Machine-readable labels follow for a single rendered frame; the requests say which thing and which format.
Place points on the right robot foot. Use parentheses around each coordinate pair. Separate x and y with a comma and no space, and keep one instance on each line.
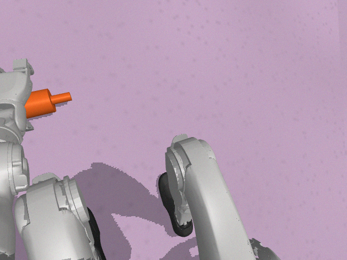
(168,202)

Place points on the left robot arm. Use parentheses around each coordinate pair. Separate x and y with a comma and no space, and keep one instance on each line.
(14,171)

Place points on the right robot hand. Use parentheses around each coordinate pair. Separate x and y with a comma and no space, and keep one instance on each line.
(263,253)

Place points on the left robot foot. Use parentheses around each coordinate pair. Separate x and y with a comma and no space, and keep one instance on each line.
(96,235)

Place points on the bottle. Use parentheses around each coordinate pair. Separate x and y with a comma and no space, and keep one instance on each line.
(41,102)

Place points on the left robot hand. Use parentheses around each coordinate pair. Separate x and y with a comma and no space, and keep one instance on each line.
(16,85)

